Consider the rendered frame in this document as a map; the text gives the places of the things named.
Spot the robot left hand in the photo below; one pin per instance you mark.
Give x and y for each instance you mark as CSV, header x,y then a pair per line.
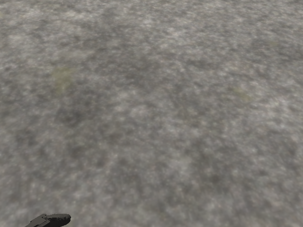
x,y
54,220

